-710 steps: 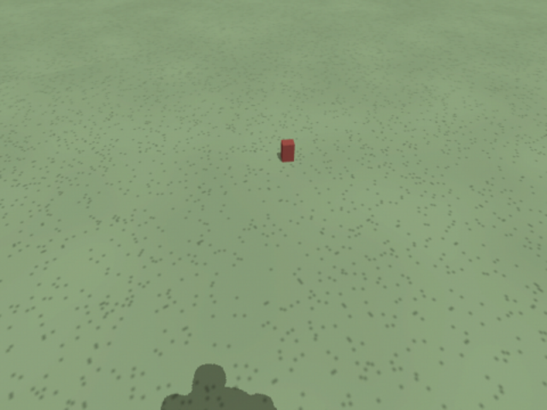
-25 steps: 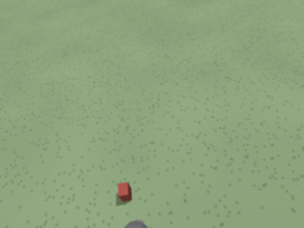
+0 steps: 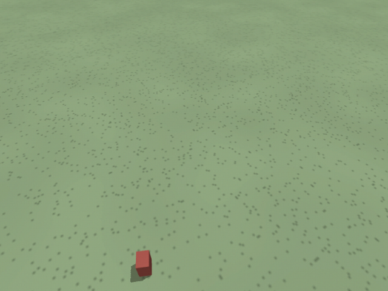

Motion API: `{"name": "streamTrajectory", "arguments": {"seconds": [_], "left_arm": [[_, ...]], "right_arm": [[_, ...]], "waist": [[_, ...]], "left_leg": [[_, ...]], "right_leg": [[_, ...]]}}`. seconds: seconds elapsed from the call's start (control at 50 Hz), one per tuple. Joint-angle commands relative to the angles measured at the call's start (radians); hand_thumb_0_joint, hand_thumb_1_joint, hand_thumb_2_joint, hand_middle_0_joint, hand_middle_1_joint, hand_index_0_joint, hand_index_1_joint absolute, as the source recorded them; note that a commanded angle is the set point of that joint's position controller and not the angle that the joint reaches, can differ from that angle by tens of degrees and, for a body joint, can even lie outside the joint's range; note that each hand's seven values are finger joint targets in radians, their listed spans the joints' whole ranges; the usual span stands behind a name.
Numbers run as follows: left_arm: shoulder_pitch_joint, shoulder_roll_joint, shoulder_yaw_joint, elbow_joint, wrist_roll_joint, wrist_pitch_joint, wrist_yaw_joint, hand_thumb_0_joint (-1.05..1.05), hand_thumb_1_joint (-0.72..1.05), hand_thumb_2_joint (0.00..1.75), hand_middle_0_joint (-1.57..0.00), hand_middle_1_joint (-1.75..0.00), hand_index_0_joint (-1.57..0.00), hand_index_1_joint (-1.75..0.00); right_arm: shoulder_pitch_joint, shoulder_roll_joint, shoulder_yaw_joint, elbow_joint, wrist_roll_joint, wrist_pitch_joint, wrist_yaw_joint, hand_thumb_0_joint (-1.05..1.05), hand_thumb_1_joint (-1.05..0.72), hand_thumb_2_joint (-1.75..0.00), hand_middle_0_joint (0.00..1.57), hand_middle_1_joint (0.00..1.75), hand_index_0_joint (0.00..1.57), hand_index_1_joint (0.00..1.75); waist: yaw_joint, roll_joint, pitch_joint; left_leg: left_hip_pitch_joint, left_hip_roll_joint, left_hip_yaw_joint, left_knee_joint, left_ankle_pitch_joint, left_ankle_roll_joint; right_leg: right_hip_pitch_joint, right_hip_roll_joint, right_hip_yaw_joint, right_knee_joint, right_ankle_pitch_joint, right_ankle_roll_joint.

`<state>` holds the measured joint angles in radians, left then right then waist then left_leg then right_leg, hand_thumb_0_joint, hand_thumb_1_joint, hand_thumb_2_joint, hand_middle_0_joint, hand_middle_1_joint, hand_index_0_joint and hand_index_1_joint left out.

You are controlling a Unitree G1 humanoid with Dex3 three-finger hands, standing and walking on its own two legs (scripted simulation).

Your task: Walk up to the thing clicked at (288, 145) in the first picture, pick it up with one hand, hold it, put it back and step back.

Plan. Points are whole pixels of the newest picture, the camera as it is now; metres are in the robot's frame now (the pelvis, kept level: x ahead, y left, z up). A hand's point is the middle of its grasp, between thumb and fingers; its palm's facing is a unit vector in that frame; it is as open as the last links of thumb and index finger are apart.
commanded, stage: stand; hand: left
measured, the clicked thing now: (144, 263) +0.45 +0.24 -0.71
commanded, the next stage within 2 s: rise first in 1.98 s
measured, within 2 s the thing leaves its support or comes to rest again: neither
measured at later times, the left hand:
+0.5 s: hand out of the picture +0.10 +0.24 -0.15, palm faces -0.05 -0.94 -0.33, open 7.3 cm
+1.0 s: hand out of the picture +0.10 +0.25 -0.14, palm faces -0.03 -0.93 -0.35, open 7.3 cm
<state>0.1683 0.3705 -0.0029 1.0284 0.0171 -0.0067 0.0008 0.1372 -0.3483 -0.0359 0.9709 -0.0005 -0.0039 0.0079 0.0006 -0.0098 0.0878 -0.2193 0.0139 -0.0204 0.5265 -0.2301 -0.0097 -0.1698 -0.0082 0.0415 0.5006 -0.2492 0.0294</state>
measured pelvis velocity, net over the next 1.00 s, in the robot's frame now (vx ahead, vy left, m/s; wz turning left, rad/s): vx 0.03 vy -0.01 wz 0.00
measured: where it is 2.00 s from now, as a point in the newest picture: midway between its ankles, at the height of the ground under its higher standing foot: outside the picture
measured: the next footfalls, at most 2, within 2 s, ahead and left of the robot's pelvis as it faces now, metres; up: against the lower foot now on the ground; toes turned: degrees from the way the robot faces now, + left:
none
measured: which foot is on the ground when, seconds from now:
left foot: down 0.00-1.00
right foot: down 0.00-1.00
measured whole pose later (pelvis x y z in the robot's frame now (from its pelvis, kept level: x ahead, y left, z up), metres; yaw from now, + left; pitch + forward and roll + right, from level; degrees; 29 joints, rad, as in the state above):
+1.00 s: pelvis +0.03 -0.01 +0.01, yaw +0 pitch -2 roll +0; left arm 0.11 0.36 -0.01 1.13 0.01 -0.01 0.00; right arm 0.07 -0.34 -0.01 1.15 -0.01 -0.01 0.02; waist 0.00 0.00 0.05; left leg -0.13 0.02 -0.02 0.33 -0.16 -0.03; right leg -0.10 -0.01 0.04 0.34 -0.20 0.02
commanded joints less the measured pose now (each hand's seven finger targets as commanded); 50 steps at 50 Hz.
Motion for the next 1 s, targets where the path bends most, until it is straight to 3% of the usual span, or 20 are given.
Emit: {"name": "streamTrajectory", "arguments": {"seconds": [0.0, 0.04, 0.08, 0.14, 0.24, 0.36, 0.52, 0.64, 0.82, 0.92, 0.98], "left_arm": [[-0.103, 0.208, 0.038, -0.052, -0.005, -0.033, -0.003, 0.0, 0.9, 0.9, -0.2, -0.3, -0.2, -0.3], [-0.113, 0.218, 0.036, -0.043, -0.007, -0.041, -0.002, 0.0, 0.9, 0.9, -0.2, -0.3, -0.2, -0.3], [-0.112, 0.228, 0.039, -0.027, -0.007, -0.042, -0.001, 0.0, 0.9, 0.9, -0.2, -0.3, -0.2, -0.3], [-0.099, 0.215, 0.036, -0.012, -0.011, -0.042, 0.002, 0.0, 0.9, 0.9, -0.2, -0.3, -0.2, -0.3], [-0.082, 0.212, 0.039, 0.005, -0.016, -0.047, 0.004, 0.0, 0.9, 0.9, -0.2, -0.3, -0.2, -0.3], [-0.086, 0.218, 0.04, 0.022, -0.015, -0.039, 0.004, 0.0, 0.9, 0.9, -0.2, -0.3, -0.2, -0.3], [-0.098, 0.206, 0.039, 0.029, -0.013, -0.032, 0.004, 0.0, 0.9, 0.9, -0.2, -0.3, -0.2, -0.3], [-0.106, 0.197, 0.037, 0.037, -0.013, -0.026, 0.002, 0.0, 0.9, 0.9, -0.2, -0.3, -0.2, -0.3], [-0.105, 0.196, 0.038, 0.036, -0.014, -0.03, 0.006, 0.0, 0.9, 0.9, -0.2, -0.3, -0.2, -0.3], [-0.108, 0.2, 0.04, 0.038, -0.012, -0.029, 0.008, 0.0, 0.9, 0.9, -0.2, -0.3, -0.2, -0.3], [-0.109, 0.201, 0.039, 0.038, -0.011, -0.028, 0.008, 0.0, 0.9, 0.9, -0.2, -0.3, -0.2, -0.3]], "right_arm": [[-0.053, -0.231, -0.05, -0.016, -0.004, -0.018, 0.002, 0.0, -0.9, -0.9, 0.2, 0.3, 0.2, 0.3], [-0.044, -0.207, -0.043, 0.002, -0.006, -0.022, 0.006, 0.0, -0.9, -0.9, 0.2, 0.3, 0.2, 0.3], [-0.024, -0.203, -0.037, 0.025, -0.007, -0.023, 0.006, 0.0, -0.9, -0.9, 0.2, 0.3, 0.2, 0.3], [-0.049, -0.211, -0.036, 0.045, -0.008, -0.028, 0.007, 0.0, -0.9, -0.9, 0.2, 0.3, 0.2, 0.3], [-0.078, -0.209, -0.03, 0.069, -0.01, -0.038, 0.004, 0.0, -0.9, -0.9, 0.2, 0.3, 0.2, 0.3], [-0.08, -0.208, -0.021, 0.102, -0.007, -0.034, 0.0, 0.0, -0.9, -0.9, 0.2, 0.3, 0.2, 0.3], [-0.092, -0.218, -0.017, 0.115, -0.005, -0.033, -0.008, 0.0, -0.9, -0.9, 0.2, 0.3, 0.2, 0.3], [-0.092, -0.22, -0.011, 0.12, -0.005, -0.031, -0.01, 0.0, -0.9, -0.9, 0.2, 0.3, 0.2, 0.3], [-0.109, -0.222, -0.011, 0.116, -0.004, -0.031, -0.012, 0.0, -0.9, -0.9, 0.2, 0.3, 0.2, 0.3], [-0.113, -0.213, -0.008, 0.115, -0.004, -0.024, -0.01, 0.0, -0.9, -0.9, 0.2, 0.3, 0.2, 0.3], [-0.116, -0.21, -0.008, 0.113, -0.004, -0.022, -0.009, 0.0, -0.9, -0.9, 0.2, 0.3, 0.2, 0.3]], "waist": [[-0.025, -0.019, -0.016], [-0.033, -0.077, -0.032], [-0.04, -0.097, -0.014], [-0.021, -0.093, -0.021], [-0.003, -0.028, -0.093], [0.001, 0.014, -0.088], [-0.002, 0.046, -0.134], [-0.007, 0.035, -0.094], [-0.006, 0.008, -0.148], [-0.009, -0.006, -0.111], [-0.011, -0.005, -0.11]], "left_leg": [[0.107, 0.073, -0.124, -0.153, -0.138, 0.045], [0.144, 0.07, -0.098, -0.141, -0.014, 0.043], [0.13, 0.076, -0.101, -0.165, -0.019, 0.038], [0.109, 0.077, -0.097, -0.185, 0.004, 0.037], [0.112, 0.093, -0.095, -0.215, 0.118, 0.03], [0.099, 0.097, -0.094, -0.238, 0.094, 0.024], [0.119, 0.107, -0.086, -0.228, 0.198, 0.023], [0.092, 0.105, -0.093, -0.25, 0.134, 0.019], [0.167, 0.116, -0.081, -0.217, 0.282, 0.024], [0.134, 0.106, -0.079, -0.231, 0.197, 0.021], [0.143, 0.108, -0.08, -0.229, 0.202, 0.02]], "right_leg": [[-0.159, -0.102, 0.133, -0.251, -0.249, -0.064], [-0.16, -0.127, 0.155, -0.271, -0.171, -0.067], [-0.155, -0.121, 0.15, -0.282, -0.173, -0.06], [-0.113, -0.122, 0.139, -0.283, -0.154, -0.057], [0.006, -0.118, 0.102, -0.226, 0.092, -0.052], [0.011, -0.111, 0.093, -0.22, 0.069, -0.051], [0.055, -0.109, 0.076, -0.193, 0.178, -0.049], [0.039, -0.104, 0.073, -0.209, 0.125, -0.044], [0.06, -0.112, 0.062, -0.198, 0.27, -0.042], [0.046, -0.11, 0.064, -0.226, 0.192, -0.039], [0.038, -0.111, 0.064, -0.228, 0.187, -0.042]]}}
